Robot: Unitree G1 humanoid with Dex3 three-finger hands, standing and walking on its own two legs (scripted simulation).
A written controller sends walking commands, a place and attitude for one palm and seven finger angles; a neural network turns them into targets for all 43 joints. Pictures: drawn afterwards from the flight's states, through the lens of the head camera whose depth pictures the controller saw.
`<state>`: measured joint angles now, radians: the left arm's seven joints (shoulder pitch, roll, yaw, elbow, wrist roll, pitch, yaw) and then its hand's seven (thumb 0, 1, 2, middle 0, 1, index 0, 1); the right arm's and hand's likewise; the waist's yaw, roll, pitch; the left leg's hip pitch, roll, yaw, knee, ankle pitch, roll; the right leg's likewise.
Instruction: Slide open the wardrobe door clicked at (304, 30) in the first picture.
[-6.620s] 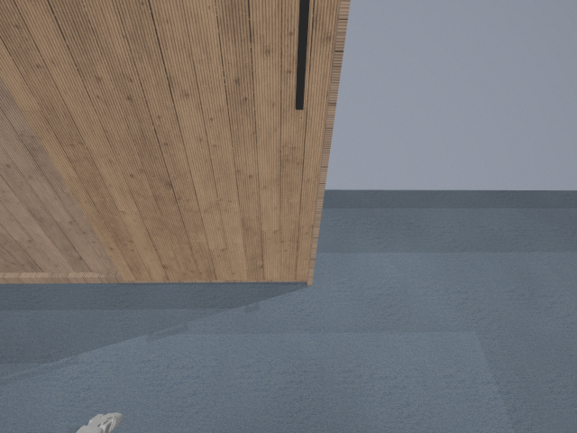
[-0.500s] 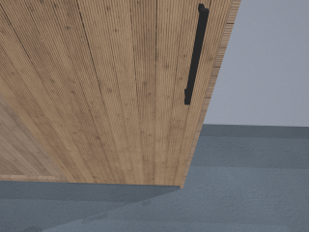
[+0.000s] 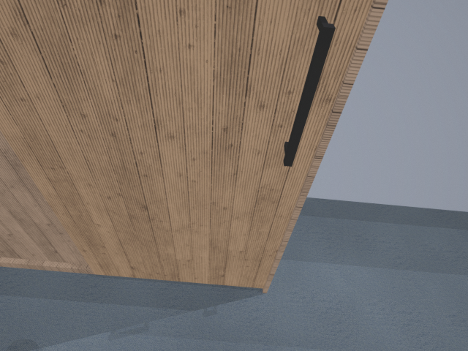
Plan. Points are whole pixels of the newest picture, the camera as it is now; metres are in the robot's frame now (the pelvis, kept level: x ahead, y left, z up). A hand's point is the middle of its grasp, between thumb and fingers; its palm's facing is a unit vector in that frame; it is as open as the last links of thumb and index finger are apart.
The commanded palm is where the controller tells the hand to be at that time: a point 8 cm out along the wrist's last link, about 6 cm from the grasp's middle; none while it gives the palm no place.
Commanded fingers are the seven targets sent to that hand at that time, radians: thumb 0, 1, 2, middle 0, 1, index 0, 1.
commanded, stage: come to a stop and stand still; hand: right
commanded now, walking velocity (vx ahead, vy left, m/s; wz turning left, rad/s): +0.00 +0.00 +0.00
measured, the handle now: (302, 101) +0.50 -0.08 +0.21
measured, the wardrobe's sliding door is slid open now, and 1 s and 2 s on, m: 0.00 0.00 0.00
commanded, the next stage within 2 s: look again from close up in 0.14 s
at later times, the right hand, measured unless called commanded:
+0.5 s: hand out of the picture +0.00 -0.15 -0.17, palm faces +0.03 +0.98 -0.18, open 7.4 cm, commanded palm none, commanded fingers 0.00 -0.90 -0.90 0.20 0.30 0.20 0.30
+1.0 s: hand out of the picture +0.01 -0.15 -0.17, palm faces +0.04 +0.98 -0.20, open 7.4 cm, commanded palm none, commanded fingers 0.00 -0.90 -0.90 0.20 0.30 0.20 0.30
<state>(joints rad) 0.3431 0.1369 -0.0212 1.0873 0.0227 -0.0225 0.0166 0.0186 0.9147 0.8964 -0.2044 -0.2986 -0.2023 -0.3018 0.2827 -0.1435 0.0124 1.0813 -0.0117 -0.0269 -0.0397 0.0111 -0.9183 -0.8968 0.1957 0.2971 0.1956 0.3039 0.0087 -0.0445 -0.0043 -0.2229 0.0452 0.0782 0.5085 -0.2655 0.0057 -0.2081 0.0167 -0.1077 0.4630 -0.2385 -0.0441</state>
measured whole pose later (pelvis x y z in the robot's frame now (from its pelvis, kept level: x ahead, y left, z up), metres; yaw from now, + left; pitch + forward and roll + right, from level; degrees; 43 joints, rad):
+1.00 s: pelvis +0.01 +0.02 +0.00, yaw -1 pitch -1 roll -1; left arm 0.27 0.15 -0.01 1.14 0.02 -0.02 0.03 0.01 0.91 0.90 -0.20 -0.30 -0.20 -0.30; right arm 0.28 -0.16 0.01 1.11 -0.01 -0.02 -0.03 0.01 -0.91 -0.90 0.20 0.30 0.20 0.30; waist -0.01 0.00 0.04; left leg -0.16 0.01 0.10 0.43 -0.25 0.04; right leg -0.16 -0.01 -0.08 0.40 -0.22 0.00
